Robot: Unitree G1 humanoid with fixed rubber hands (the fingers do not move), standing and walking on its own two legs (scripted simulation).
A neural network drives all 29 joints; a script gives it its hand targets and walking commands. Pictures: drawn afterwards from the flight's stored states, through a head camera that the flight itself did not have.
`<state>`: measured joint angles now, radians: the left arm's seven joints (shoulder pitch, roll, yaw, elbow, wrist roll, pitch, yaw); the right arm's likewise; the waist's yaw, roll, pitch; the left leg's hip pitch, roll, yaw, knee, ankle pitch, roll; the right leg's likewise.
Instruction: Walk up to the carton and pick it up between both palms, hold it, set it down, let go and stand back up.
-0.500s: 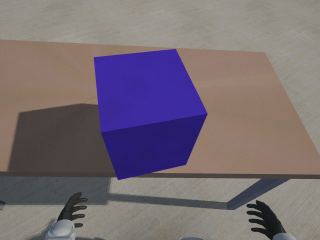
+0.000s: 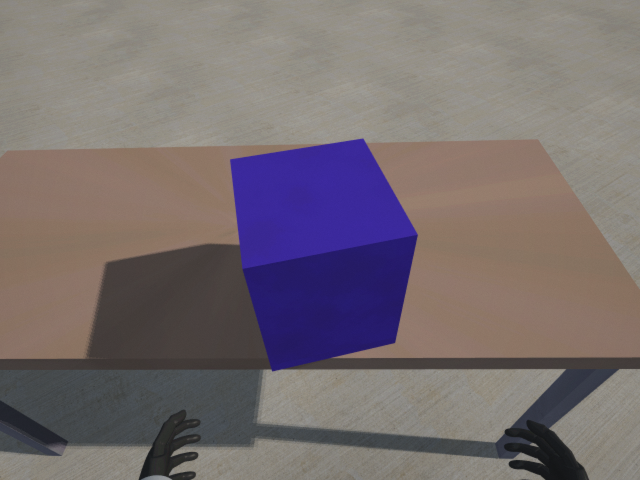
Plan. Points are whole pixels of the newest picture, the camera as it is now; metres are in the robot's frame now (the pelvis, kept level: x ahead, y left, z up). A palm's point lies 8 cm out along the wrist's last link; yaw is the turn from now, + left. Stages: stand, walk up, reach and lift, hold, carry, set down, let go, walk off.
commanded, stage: reach and lift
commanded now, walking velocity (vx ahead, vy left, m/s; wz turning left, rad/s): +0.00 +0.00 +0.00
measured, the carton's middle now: (317, 256) +0.43 +0.03 +0.03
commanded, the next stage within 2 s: none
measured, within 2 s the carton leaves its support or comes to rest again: neither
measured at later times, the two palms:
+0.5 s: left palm (171, 465) +0.16 +0.20 -0.01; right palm (575, 439) +0.18 -0.26 -0.02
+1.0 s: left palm (194, 425) +0.19 +0.17 +0.03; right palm (583, 412) +0.20 -0.26 +0.02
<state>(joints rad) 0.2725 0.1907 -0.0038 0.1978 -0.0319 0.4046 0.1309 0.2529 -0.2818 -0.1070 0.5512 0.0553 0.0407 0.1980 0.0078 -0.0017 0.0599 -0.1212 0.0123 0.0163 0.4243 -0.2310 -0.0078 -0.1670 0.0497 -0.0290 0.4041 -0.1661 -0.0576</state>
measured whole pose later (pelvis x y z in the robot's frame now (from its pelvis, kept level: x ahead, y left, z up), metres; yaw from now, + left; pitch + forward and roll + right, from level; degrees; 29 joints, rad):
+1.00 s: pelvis +0.03 -0.02 +0.00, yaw +0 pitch -2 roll +0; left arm 0.49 0.06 -0.08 -0.23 -0.02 0.11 0.26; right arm 0.42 -0.42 0.03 0.18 0.40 -0.19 0.18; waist 0.03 -0.05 0.03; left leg -0.09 0.03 0.01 0.35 -0.23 -0.03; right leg -0.15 0.08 -0.03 0.35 -0.18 -0.08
